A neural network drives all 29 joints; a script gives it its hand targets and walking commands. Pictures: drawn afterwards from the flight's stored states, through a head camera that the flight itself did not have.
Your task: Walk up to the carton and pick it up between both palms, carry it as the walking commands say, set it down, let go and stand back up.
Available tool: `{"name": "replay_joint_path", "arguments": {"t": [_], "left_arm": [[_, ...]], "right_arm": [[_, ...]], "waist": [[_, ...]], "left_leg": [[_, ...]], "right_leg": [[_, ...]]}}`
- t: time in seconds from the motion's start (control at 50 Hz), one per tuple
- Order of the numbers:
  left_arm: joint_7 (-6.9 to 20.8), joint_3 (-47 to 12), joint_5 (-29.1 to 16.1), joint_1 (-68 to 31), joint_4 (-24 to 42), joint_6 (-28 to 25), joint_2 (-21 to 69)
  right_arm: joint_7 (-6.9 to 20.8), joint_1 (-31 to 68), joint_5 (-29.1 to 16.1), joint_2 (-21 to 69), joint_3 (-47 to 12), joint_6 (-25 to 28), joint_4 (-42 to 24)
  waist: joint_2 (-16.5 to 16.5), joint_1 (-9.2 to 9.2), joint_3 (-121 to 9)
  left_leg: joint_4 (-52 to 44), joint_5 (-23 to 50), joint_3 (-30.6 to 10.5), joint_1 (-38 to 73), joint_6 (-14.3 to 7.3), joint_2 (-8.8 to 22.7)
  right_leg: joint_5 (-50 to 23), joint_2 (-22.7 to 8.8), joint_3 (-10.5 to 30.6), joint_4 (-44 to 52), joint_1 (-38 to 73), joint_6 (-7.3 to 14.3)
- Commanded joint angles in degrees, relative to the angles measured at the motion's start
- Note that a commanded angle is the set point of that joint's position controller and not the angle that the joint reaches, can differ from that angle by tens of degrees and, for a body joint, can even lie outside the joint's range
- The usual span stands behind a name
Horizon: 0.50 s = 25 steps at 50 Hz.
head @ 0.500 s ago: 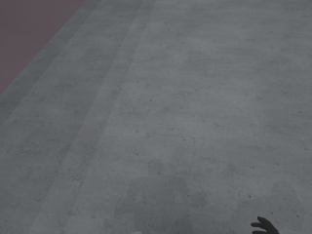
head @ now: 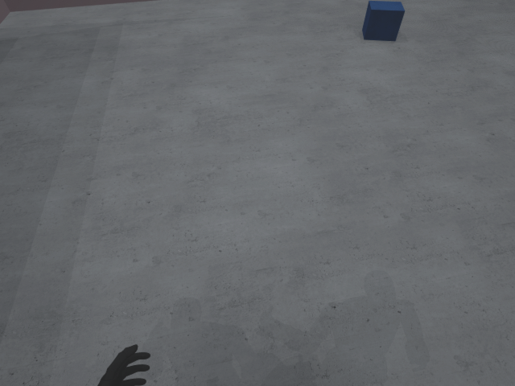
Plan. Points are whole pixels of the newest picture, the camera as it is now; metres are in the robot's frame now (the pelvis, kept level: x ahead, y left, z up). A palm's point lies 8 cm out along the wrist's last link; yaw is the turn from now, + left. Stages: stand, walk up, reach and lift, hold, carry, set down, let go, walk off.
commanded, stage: walk up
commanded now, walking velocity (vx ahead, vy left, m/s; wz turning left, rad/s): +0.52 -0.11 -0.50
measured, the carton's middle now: (382, 21) +2.94 -1.34 -0.65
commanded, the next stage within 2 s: none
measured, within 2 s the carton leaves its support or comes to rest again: neither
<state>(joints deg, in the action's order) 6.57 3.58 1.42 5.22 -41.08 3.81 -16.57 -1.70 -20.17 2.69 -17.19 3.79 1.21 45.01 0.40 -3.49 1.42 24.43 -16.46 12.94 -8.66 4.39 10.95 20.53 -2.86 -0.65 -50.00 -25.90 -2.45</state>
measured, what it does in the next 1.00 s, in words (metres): walks ahead, turning right: right foot, then left foot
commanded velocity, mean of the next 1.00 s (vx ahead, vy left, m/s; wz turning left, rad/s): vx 0.51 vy -0.04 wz -0.36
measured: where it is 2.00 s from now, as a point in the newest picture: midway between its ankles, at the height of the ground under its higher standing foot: (342, 225)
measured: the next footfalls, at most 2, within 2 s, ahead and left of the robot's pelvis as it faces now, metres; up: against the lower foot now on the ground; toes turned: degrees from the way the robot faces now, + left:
right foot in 0.10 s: +0.07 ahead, -0.19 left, +0.00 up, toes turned -8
left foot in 0.50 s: +0.43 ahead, -0.03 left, +0.00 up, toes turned -8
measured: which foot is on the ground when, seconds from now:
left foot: down 0.00-0.10, up 0.12-0.48, down 0.50-0.98, up 1.00-1.00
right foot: up 0.00-0.08, down 0.10-0.54, up 0.56-0.94, down 0.96-1.00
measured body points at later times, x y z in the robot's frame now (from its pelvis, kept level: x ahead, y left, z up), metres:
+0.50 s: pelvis +0.23 -0.10 -0.02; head +0.26 -0.11 +0.43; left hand +0.21 +0.18 -0.14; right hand +0.42 -0.35 -0.10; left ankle +0.38 -0.02 -0.74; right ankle +0.03 -0.18 -0.74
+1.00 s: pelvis +0.45 -0.24 -0.02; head +0.47 -0.27 +0.43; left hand +0.73 -0.10 -0.11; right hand +0.27 -0.43 -0.17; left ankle +0.39 -0.03 -0.72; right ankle +0.50 -0.36 -0.75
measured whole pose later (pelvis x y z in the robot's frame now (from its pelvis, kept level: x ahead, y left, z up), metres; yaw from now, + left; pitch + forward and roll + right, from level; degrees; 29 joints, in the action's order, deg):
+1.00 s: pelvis +0.45 -0.24 -0.02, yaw -22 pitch +1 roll +2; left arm 2.9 3.0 2.6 0.8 -46.8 -2.8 -13.7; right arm 0.3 -27.7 1.7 -13.6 2.7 2.8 56.4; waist 0.7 -5.5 3.4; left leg 37.7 -25.7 9.5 -6.5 3.9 9.5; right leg 7.9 -3.5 -7.2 -33.4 -26.2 2.5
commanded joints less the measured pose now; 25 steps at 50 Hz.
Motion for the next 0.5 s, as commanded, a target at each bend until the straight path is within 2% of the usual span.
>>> {"name": "replay_joint_path", "arguments": {"t": [0.0, 0.02, 0.04, 0.06, 0.08, 0.1, 0.12, 0.14, 0.16, 0.18, 0.2, 0.22, 0.24, 0.26, 0.28, 0.34, 0.38, 0.42, 0.44, 0.46, 0.48], "left_arm": [[0.07, 0.03, -0.34, -6.17, 4.49, -2.48, -2.45], [-0.20, -0.02, -0.23, -5.61, 4.17, -2.75, -2.49], [-0.55, 0.12, 0.04, -3.80, 3.45, -3.02, -2.58], [-1.07, 0.68, 0.39, 0.96, 1.67, -3.44, -3.49], [-1.90, 1.78, 0.79, 10.62, -2.15, -4.03, -6.69], [-2.42, 3.27, 1.58, 19.52, -3.97, -4.60, -11.69], [-3.57, 4.32, 0.99, 22.36, -4.14, -4.10, -18.69], [-4.16, 4.17, 0.74, 20.81, -3.76, -4.18, -17.41], [-4.49, 3.71, 0.51, 17.05, -3.64, -4.83, -14.40], [-4.80, 3.17, 0.24, 14.16, -3.82, -5.58, -11.53], [-5.04, 2.52, -0.03, 12.98, -4.07, -6.24, -9.84], [-4.88, 1.97, -0.18, 11.56, -3.95, -6.70, -8.63], [-4.78, 1.31, -0.47, 11.26, -3.65, -7.04, -7.85], [-4.77, 0.99, -0.62, 11.39, -3.74, -7.25, -7.30], [-4.88, 0.82, -0.54, 12.62, -4.13, -7.40, -7.25], [-5.69, 0.71, -0.37, 17.08, -5.43, -7.92, -7.95], [-6.05, 0.65, -0.38, 19.33, -6.41, -8.16, -7.77], [-6.36, 0.62, -0.30, 21.39, -7.51, -8.29, -7.60], [-6.50, 0.58, -0.39, 21.55, -7.76, -8.42, -7.64], [-6.60, 0.65, -0.62, 21.41, -8.05, -8.54, -7.80], [-6.69, 0.80, -1.25, 21.25, -8.31, -8.52, -8.14]], "right_arm": [[0.63, -0.52, 0.55, -11.69, 2.74, 1.51, -1.85], [0.82, -0.33, 0.56, -12.10, 2.58, 1.36, -1.59], [1.01, 0.22, 0.48, -12.54, 2.44, 1.11, -1.44], [1.29, 1.43, 0.34, -12.81, 2.29, 0.88, -1.59], [1.53, 2.21, 0.63, -11.06, 1.95, 0.84, -2.18], [2.16, 3.71, 0.68, -8.40, 1.60, 0.88, -4.48], [2.94, 7.44, 0.94, -4.81, 0.52, 1.38, -10.17], [3.21, 11.15, 1.06, -5.42, 0.53, 1.32, -10.54], [3.82, 11.94, 0.78, -5.64, 0.69, 1.88, -10.05], [4.00, 10.71, 0.48, -4.73, 0.46, 2.07, -8.86], [4.09, 8.95, 0.25, -4.33, 0.29, 1.80, -7.76], [4.49, 7.37, 0.06, -4.18, 0.21, 1.31, -6.71], [4.79, 6.94, -0.25, -3.71, -0.05, 0.86, -6.74], [4.86, 7.85, -0.50, -3.35, -0.17, 0.51, -6.93], [4.85, 10.16, -0.80, -2.94, -0.38, 0.19, -7.30], [4.95, 17.98, -1.25, -1.31, -1.04, 0.00, -8.68], [4.97, 20.00, -1.52, -0.58, -1.31, 0.26, -8.79], [4.75, 20.45, -1.57, -0.54, -1.25, 0.69, -8.40], [4.51, 19.38, -1.56, -0.89, -1.10, 0.97, -7.84], [4.13, 16.00, -1.56, -1.78, -0.75, 1.32, -6.49], [3.56, 9.14, -1.27, -3.16, -0.16, 1.64, -3.74]], "waist": [[11.57, -0.69, 2.32], [11.60, -0.48, 2.55], [11.25, 0.53, 2.01], [9.08, 3.38, -0.91], [1.22, 7.93, -7.84], [-12.16, 12.35, -9.28], [-25.62, 14.63, -7.52], [-17.57, 12.94, -4.24], [-12.86, 11.05, -1.32], [-8.67, 8.85, 0.31], [-6.37, 7.23, 0.05], [-6.78, 5.85, -0.87], [-8.05, 5.08, -1.42], [-9.34, 4.86, -1.10], [-9.67, 5.28, 0.16], [-7.97, 7.37, 3.38], [-8.73, 8.06, 3.48], [-8.65, 8.10, 3.54], [-8.04, 7.18, 2.82], [-6.75, 5.39, 0.62], [-4.47, 2.39, -3.42]], "left_leg": [[-14.97, -12.04, -9.59, 2.43, -6.76, 10.96], [-13.57, -9.31, -7.50, 1.59, -6.29, 10.23], [-10.98, -6.22, -5.20, 0.75, -5.51, 9.50], [-3.69, -0.20, -1.45, -2.11, -4.08, 7.55], [12.82, 6.65, 2.52, -7.87, -2.36, 2.11], [31.79, -12.10, -0.74, -23.83, -3.62, -0.87], [43.72, -20.57, -5.55, -40.55, -2.12, -7.00], [47.91, -16.88, -12.53, -44.41, -2.98, -2.65], [45.96, -9.37, -13.76, -44.19, -3.28, -1.11], [42.37, -3.66, -13.51, -40.67, -2.39, -0.08], [39.20, -1.11, -13.61, -36.46, -1.48, -0.35], [37.31, 0.91, -12.23, -32.09, -0.81, -1.65], [34.98, 1.93, -10.96, -29.04, -0.31, -2.65], [32.28, 2.67, -9.80, -27.66, -0.02, -3.39], [29.16, 3.31, -8.99, -27.43, 0.29, -3.94], [18.34, 6.27, -8.20, -26.08, 0.89, -4.83], [13.63, 8.11, -7.71, -22.76, 1.09, -5.90], [10.28, 7.86, -6.79, -19.28, 0.70, -6.74], [7.90, 7.07, -6.15, -15.31, -0.01, -7.25], [5.17, 7.16, -5.32, -8.77, -0.99, -7.62], [1.91, 8.81, -4.53, 1.22, -2.19, -8.13]], "right_leg": [[1.56, 0.07, -3.07, 9.22, -1.45, 0.49], [2.86, 0.70, -4.61, 12.93, 1.00, 0.88], [1.70, 1.60, -6.47, 17.49, 4.37, 1.44], [-1.21, 2.46, -8.48, 23.54, 12.58, 2.63], [-0.98, 2.82, -6.91, 26.50, 26.58, 4.78], [1.58, -5.70, 8.46, 28.76, 37.51, 7.00], [10.79, -19.10, 35.96, 38.51, 39.67, 13.88], [10.46, -20.62, 37.17, 38.85, 38.11, 15.90], [4.44, -18.42, 32.16, 37.49, 35.90, 14.68], [-6.97, -16.22, 25.06, 36.10, 32.00, 13.09], [-15.69, -13.78, 20.21, 34.99, 29.46, 11.54], [-22.18, -10.93, 16.02, 34.14, 27.08, 10.38], [-25.79, -9.59, 13.80, 34.27, 24.87, 10.24], [-26.30, -8.74, 12.78, 35.25, 23.22, 10.65], [-25.97, -8.45, 12.78, 36.49, 21.74, 11.11], [-24.98, -8.04, 13.15, 38.79, 19.59, 11.60], [-24.42, -7.33, 13.26, 39.11, 19.27, 10.97], [-27.48, -7.29, 13.56, 37.95, 19.94, 10.01], [-32.39, -6.77, 12.75, 35.56, 19.83, 9.10], [-38.37, -5.71, 11.42, 30.34, 19.44, 8.08], [-42.28, -3.73, 9.65, 21.48, 17.73, 6.89]]}}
